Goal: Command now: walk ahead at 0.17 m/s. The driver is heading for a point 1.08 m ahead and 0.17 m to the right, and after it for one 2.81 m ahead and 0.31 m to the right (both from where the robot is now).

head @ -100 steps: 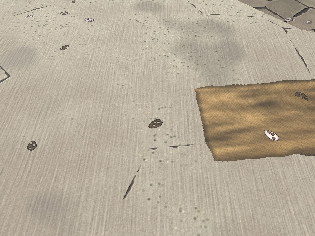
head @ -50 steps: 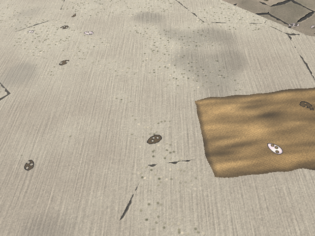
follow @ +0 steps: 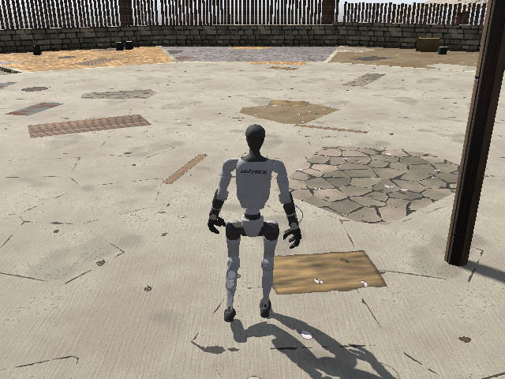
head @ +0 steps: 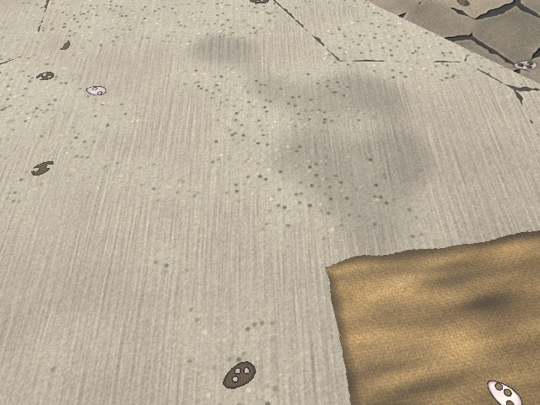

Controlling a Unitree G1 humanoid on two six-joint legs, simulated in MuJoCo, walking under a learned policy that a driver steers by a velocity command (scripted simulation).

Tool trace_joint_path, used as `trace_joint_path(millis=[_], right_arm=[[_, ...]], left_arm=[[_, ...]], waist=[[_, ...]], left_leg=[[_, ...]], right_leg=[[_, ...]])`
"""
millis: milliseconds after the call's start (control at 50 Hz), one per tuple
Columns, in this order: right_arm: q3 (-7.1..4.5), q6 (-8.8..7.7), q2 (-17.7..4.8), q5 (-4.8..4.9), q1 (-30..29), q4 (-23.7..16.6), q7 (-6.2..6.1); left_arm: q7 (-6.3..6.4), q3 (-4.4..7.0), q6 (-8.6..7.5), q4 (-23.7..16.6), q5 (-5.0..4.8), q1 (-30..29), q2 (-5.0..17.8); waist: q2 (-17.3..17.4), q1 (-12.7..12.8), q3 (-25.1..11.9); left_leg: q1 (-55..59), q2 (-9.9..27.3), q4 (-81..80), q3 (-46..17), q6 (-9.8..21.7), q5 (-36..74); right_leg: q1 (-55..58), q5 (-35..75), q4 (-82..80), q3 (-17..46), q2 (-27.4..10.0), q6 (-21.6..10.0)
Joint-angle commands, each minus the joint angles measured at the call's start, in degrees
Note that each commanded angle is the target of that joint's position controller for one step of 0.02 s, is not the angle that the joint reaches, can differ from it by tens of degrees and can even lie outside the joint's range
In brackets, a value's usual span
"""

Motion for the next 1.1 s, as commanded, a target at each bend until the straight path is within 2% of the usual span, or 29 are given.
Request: trace_joint_path(millis=[20, 60, 120, 180, 220, 240, 260, 280, 320, 380, 400, 440, 480, 540, 560, 580, 620, 660, 680, 700, 720, 740, 760, 800, 820, 860, 940, 1040, 1100], right_arm=[[-0.68, 1.45, -1.2, -0.42, 7.1, -0.7, -0.86], [-0.53, 2.26, -0.8, -0.69, 5.4, -1.3, -1.34], [-0.93, 3.57, -2.6, -0.9, 1.9, -1.8, -1.56], [-1.35, 4.28, -3.0, -0.95, -1.4, -2.0, -1.6], [-1.44, 3.94, -3.0, -1.78, -2.5, -1.8, -1.58], [-1.56, 3.69, -4.1, -2.12, -2.5, -2.0, -1.68], [-2.01, 3.53, -7.0, -1.69, -2.7, -2.1, -1.87], [-2.53, 3.44, -8.0, -0.67, -3.5, -0.9, -1.65], [-1.66, 2.72, -3.5, -1.01, -4.5, -0.4, -1.12], [-1.65, 1.77, -3.6, -1.02, -4.8, 0.6, -0.94], [-1.68, 1.75, -3.5, -0.78, -3.3, 1.5, -0.99], [-2.07, 1.97, -4.3, -0.02, -2.5, 2.2, -1.17], [-1.95, 1.33, -3.6, 0.36, -2.6, 1.9, -1.29], [-1.47, -1.42, -1.5, 0.64, -5.3, 0.3, -0.55], [-1.3, -2.28, -0.9, 0.51, -6.3, -0.5, 0.01], [-1.32, -2.87, -1.1, 0.37, -7.8, -1.2, 0.53], [-1.27, -3.42, -0.8, 0.66, -6.8, -0.9, 1.41], [-1.89, -3.22, -1.3, 1.11, 1.9, 2.9, 1.64], [-3.21, -2.83, -4.6, 0.62, 8.4, 5.2, 1.25], [-5.34, -2.6, -11.7, 0.85, 16.6, 7.2, 1.03], [-4.29, -2.9, -9.5, 0.05, 18.6, 7.0, 1.46], [-2.82, -3.24, -5.1, -0.45, 14.7, 5.9, 1.29], [-2.25, -3.37, -3.3, -0.51, 11.6, 4.6, 1.39], [-1.34, -3.12, -2.2, -0.11, 7.6, 3.2, 1.62], [-1.01, -2.75, -1.6, -0.45, 7.8, 3.2, 1.57], [-1.05, -2.24, -2.8, -0.84, 8.6, 3.2, 1.03], [-1.42, -2.18, -5.2, -0.88, 8.9, 2.7, -0.07], [-2.17, -2.03, -5.4, 0.22, 11.7, 4.4, -0.19], [-3.0, -1.16, -7.3, -0.01, 9.5, 3.7, -0.28]], left_arm=[[-0.02, 0.69, -0.66, -0.9, 1.14, 0.2, 4.9], [0.39, 0.9, -0.56, -0.2, 1.18, -0.7, 6.2], [1.18, 1.24, 0.63, 0.8, 0.44, -0.2, 8.0], [1.69, 0.82, 1.8, 1.7, -0.01, -0.1, 7.2], [1.83, 0.23, 2.25, 2.6, -0.55, 1.0, 5.7], [1.8, -0.08, 2.3, 3.4, -0.28, 3.0, 4.8], [1.73, 0.08, 2.18, 3.8, 0.24, 5.4, 4.9], [2.0, 0.21, 2.49, 4.0, -0.04, 7.4, 4.5], [2.7, 0.29, 3.27, 3.9, -0.23, 4.5, 5.1], [2.98, 0.38, 3.89, 4.6, -0.09, 5.0, 5.0], [2.95, 0.42, 3.95, 5.1, -0.29, 5.6, 4.9], [2.9, 0.94, 4.24, 5.3, -1.19, 5.2, 5.6], [2.91, 1.31, 3.85, 5.3, -1.89, 5.9, 6.0], [2.63, 2.28, 1.82, 6.9, -2.44, 12.0, 8.5], [2.57, 2.82, 1.29, 7.4, -2.52, 13.5, 10.1], [2.52, 2.93, 0.8, 7.5, -2.45, 14.1, 10.1], [2.2, 2.75, 0.26, 6.9, -2.3, 13.0, 9.2], [1.89, 2.8, 0.9, 4.6, -3.16, 6.1, 9.5], [1.86, 2.49, 0.93, 2.7, -3.02, 1.8, 8.7], [1.99, 1.58, 0.19, 0.2, -2.26, -0.2, 5.1], [2.2, 1.53, -0.61, 0.0, -2.1, -0.4, 4.9], [1.71, 1.92, -1.1, 0.7, -2.89, 1.1, 6.0], [1.22, 1.82, -1.18, 1.6, -3.53, 2.3, 5.6], [1.13, 2.38, -0.91, 1.9, -2.89, 1.0, 5.8], [0.91, 2.36, -0.58, 1.8, -2.63, 0.8, 4.9], [0.63, 2.11, 0.15, 1.3, -2.19, -0.7, 3.3], [0.43, 1.01, 0.52, -2.2, -2.22, -10.9, 1.4], [-0.82, 1.03, 0.28, -4.7, -2.61, -16.0, 3.4], [-0.94, 2.78, -0.01, -3.4, -2.42, -8.8, 7.0]], waist=[[-5.9, -2.5, -9.9], [-7.2, -3.0, -10.1], [-7.4, -1.7, -11.0], [-6.8, -1.1, -6.9], [-5.3, -1.5, -3.9], [-3.6, -0.9, -3.3], [0.5, 1.4, -3.2], [5.5, 3.1, -2.8], [3.8, 1.6, -2.5], [2.9, 1.6, -4.4], [2.3, 1.2, -5.9], [1.0, 1.1, -4.0], [-1.3, 1.3, 0.8], [-7.5, 3.2, 3.0], [-10.4, 3.2, 2.5], [-10.3, 3.3, 2.5], [-9.9, 1.8, 0.9], [-7.8, -3.5, -1.1], [-2.9, -6.5, -2.3], [13.0, -8.3, -4.4], [14.4, -8.5, -5.3], [7.0, -5.6, -3.0], [4.6, -3.8, -2.6], [1.8, -1.9, 0.3], [2.9, -1.4, 0.4], [3.1, -1.1, 0.7], [3.5, -2.7, 3.8], [3.6, -2.4, 5.1], [5.4, 2.8, -1.7]], left_leg=[[2.4, 4.3, -6.8, -1.5, -0.8, 4.3], [5.2, 3.9, -15.3, -0.6, -1.2, 6.8], [8.4, 3.4, -22.8, 0.1, -1.2, 13.5], [10.5, 3.2, -29.6, 0.6, -0.1, 15.8], [13.8, 3.0, -38.2, 0.9, 1.1, 20.5], [15.4, 5.2, -40.7, -1.3, 1.9, 24.3], [16.5, 7.4, -39.9, -2.8, 2.9, 29.0], [12.3, 6.1, -40.0, -2.4, 3.9, 20.7], [7.6, 4.6, -42.2, -1.8, 2.2, 17.2], [10.1, 3.8, -40.7, -0.9, 1.4, 24.6], [11.0, 3.3, -40.4, -0.3, 1.7, 21.2], [8.8, 1.9, -39.0, 0.6, 3.5, 6.2], [3.7, 1.7, -37.9, 0.1, 5.1, -4.1], [-6.8, 0.4, -28.4, 3.2, 5.3, 1.5], [-9.8, 0.3, -24.2, 4.3, 5.4, 5.1], [-11.5, 0.8, -22.8, 3.8, 6.0, 5.1], [-10.4, 1.5, -23.9, 3.4, 7.0, 1.4], [8.5, 0.2, -36.1, 5.0, 8.0, 9.9], [20.9, 2.7, -40.7, -1.3, 9.3, 11.9], [32.4, 14.1, -48.6, -21.4, 15.0, 13.0], [37.7, 21.2, -51.7, -35.0, 19.4, 20.0], [37.3, 20.7, -48.9, -29.0, 17.9, 23.6], [35.7, 18.3, -48.7, -22.2, 15.6, 25.6], [30.7, 15.5, -51.6, -13.5, 12.2, 30.5], [28.1, 14.0, -52.6, -10.7, 11.2, 32.6], [25.3, 12.3, -54.7, -6.6, 11.5, 35.4], [18.1, 9.5, -58.6, -1.1, 10.6, 32.9], [25.3, 13.4, -57.6, -0.2, 10.2, 35.2], [29.6, 13.9, -46.6, 1.4, 8.5, 59.5]], right_leg=[[7.4, 36.5, -8.5, 10.1, -14.5, -10.9], [5.4, 36.7, -9.0, 7.7, -13.5, -11.0], [5.0, 20.9, -11.1, 8.1, -13.4, -10.2], [2.0, -3.7, -13.0, 9.9, -12.4, -8.5], [0.4, -14.9, -12.1, 10.1, -9.9, -5.2], [0.1, -17.2, -10.7, 9.8, -8.4, -3.0], [-0.8, -17.8, -8.3, 7.9, -5.2, -1.1], [2.0, -14.7, -8.0, 4.4, -2.3, 0.0], [7.4, -9.5, -4.8, 3.0, -2.1, 0.6], [9.6, -2.2, -3.1, 3.1, -2.7, 0.2], [10.3, -5.4, -2.5, 2.5, -2.2, -0.1], [8.1, -19.2, -1.3, 2.2, -1.5, -1.4], [5.3, -30.1, -2.9, 5.7, -3.6, -3.3], [12.9, -32.0, -8.0, 19.1, -12.6, -8.5], [16.3, -28.8, -9.6, 25.7, -17.4, -11.0], [17.6, -22.9, -9.4, 28.7, -19.9, -12.3], [19.3, -10.8, -7.4, 26.6, -20.6, -11.6], [8.2, -6.5, -4.1, 16.6, -15.5, -6.9], [-1.5, -0.4, 4.6, 9.3, -9.9, -3.1], [-14.5, -4.8, 25.6, -1.9, -0.2, 2.5], [-24.7, -25.4, 37.6, 3.2, 1.8, 2.7], [-28.8, -24.9, 44.2, 7.3, -2.0, 1.2], [-29.2, -20.2, 44.8, 7.3, -4.0, 0.0], [-27.6, -12.1, 38.3, 6.1, -7.3, -0.4], [-24.8, -9.5, 35.8, 5.0, -7.6, 0.0], [-22.3, -5.1, 30.7, 3.1, -6.9, 1.5], [-15.0, 5.4, 12.9, 0.2, -4.3, 2.4], [-13.9, 6.9, 5.2, 1.6, -4.0, -0.5], [-2.2, 2.0, 5.2, -0.6, -0.4, -3.3]])
Velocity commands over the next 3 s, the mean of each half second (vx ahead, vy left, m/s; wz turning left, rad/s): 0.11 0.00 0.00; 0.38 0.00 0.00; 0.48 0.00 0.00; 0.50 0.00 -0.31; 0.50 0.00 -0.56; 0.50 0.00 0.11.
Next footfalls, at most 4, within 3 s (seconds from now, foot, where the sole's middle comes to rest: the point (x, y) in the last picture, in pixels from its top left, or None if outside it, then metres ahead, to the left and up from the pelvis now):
0.24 left None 0.18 0.15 -0.77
1.14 right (324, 358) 0.55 -0.08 -0.77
1.68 left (227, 256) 0.86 0.17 -0.77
2.24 right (325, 187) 1.09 -0.13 -0.77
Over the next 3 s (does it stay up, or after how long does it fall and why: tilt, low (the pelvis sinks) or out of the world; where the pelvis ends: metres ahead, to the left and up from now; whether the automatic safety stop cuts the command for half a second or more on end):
stays up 1.39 -0.14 0.01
